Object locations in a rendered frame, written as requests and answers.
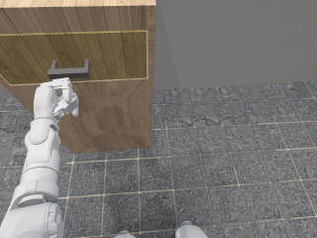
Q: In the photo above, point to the cabinet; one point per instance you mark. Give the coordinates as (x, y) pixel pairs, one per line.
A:
(113, 114)

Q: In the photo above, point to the drawer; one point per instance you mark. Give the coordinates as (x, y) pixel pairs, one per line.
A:
(27, 57)

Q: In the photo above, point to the robot shin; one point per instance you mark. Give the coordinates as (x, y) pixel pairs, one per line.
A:
(185, 223)
(124, 232)

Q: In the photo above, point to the left robot shin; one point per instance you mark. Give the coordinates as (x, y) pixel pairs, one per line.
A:
(124, 232)

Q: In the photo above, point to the right robot shin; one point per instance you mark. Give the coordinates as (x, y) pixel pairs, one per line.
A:
(185, 223)

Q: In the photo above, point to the robot left upper arm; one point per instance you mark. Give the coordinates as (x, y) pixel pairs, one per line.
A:
(35, 221)

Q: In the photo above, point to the robot left hand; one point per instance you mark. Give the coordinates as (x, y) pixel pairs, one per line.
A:
(48, 106)

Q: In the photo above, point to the handle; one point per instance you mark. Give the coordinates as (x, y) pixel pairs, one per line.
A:
(73, 72)

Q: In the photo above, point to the left robot forearm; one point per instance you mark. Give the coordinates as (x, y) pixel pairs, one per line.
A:
(38, 182)

